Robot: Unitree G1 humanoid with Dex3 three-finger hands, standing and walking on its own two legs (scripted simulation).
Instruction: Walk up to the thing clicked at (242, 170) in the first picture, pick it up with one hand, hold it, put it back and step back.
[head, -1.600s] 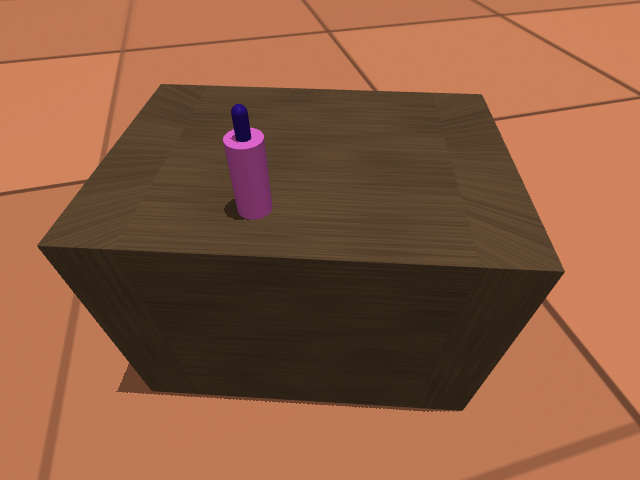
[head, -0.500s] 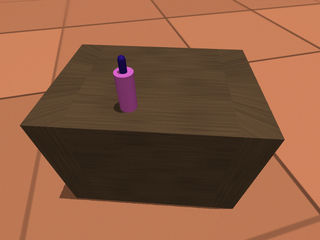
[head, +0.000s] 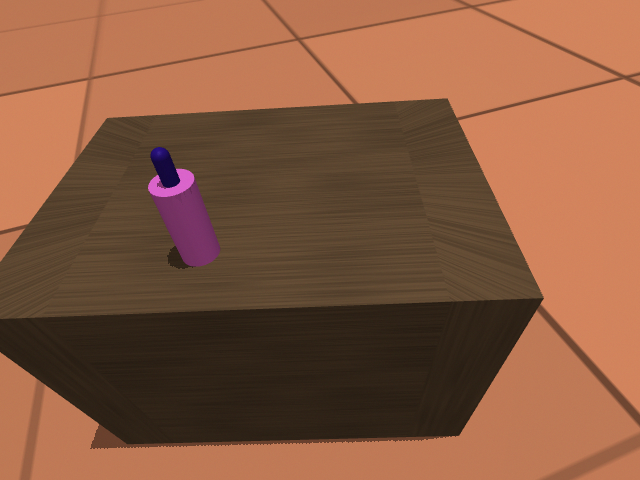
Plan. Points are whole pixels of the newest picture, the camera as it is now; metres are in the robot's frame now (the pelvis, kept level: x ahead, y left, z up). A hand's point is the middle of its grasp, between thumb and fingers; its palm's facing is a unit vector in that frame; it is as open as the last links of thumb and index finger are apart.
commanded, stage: walk up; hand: left
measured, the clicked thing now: (181, 206) +0.56 +0.26 +0.05
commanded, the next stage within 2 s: stand in 1.94 s
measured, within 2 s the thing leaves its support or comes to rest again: neither
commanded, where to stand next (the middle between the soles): +0.12 +0.06 m, yaw -2 degrees
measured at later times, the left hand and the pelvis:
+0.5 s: hand out of the picture +0.19 +0.32 -0.17, palm faces -0.09 -0.92 -0.39, open 7.4 cm; pelvis +0.09 +0.05 -0.02, yaw -4 degrees
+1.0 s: hand (136, 474) +0.20 +0.30 -0.15, palm faces -0.11 -0.94 -0.33, open 7.4 cm; pelvis +0.07 +0.06 +0.00, yaw -4 degrees
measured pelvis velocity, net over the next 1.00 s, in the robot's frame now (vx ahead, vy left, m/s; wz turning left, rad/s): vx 0.07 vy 0.06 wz -0.07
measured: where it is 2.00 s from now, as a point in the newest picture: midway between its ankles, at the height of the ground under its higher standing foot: outside the picture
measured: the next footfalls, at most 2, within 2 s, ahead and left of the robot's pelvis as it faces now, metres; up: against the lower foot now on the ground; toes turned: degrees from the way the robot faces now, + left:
left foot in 0.24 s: +0.15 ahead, +0.19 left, +0.00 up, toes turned -3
right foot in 0.50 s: +0.11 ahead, -0.08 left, +0.00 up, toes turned -4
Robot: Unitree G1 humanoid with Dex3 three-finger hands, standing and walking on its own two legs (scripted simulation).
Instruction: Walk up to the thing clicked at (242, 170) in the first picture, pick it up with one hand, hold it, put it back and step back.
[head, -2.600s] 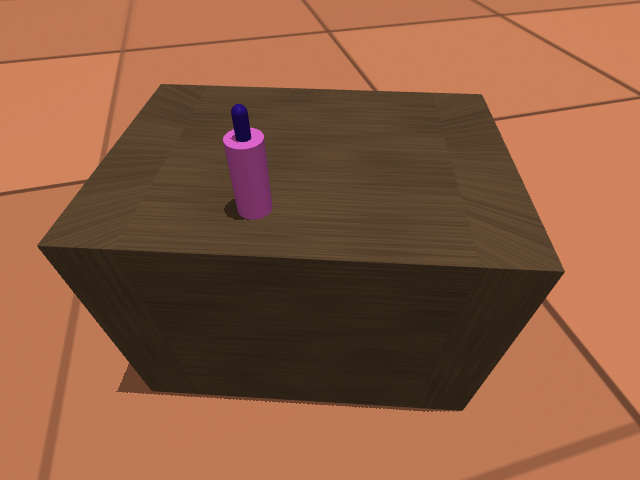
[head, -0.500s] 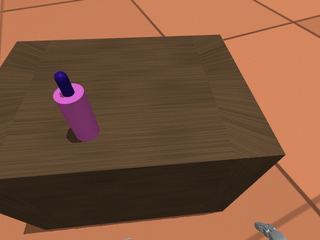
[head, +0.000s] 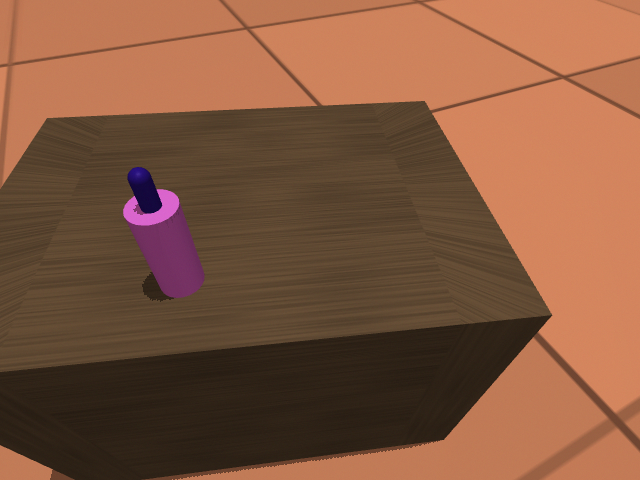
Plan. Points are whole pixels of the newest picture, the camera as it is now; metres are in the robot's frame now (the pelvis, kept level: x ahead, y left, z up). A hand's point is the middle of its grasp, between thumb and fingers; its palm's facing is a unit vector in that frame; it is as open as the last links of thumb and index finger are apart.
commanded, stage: walk up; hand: left
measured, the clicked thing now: (162, 233) +0.48 +0.24 +0.05
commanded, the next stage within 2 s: stand in 0.94 s
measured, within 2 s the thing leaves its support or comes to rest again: neither
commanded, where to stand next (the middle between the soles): +0.04 +0.01 m, yaw +2 degrees
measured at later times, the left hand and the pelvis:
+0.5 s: hand out of the picture +0.07 +0.25 -0.15, palm faces +0.02 -0.95 -0.31, open 7.4 cm; pelvis +0.00 +0.00 +0.01, yaw +1 degrees
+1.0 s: hand out of the picture +0.09 +0.25 -0.14, palm faces +0.02 -0.95 -0.32, open 7.4 cm; pelvis +0.01 +0.00 +0.01, yaw +1 degrees
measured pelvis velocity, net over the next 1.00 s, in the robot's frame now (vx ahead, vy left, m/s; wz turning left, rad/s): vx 0.01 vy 0.00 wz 0.02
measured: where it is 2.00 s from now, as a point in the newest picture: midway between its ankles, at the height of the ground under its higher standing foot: outside the picture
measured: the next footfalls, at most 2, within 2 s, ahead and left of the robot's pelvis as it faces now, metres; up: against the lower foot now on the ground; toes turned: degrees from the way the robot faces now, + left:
none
